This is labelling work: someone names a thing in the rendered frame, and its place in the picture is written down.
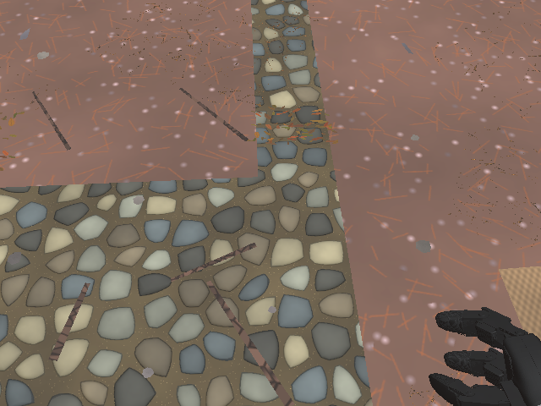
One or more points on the robot right hand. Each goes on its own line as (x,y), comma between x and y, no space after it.
(515,373)

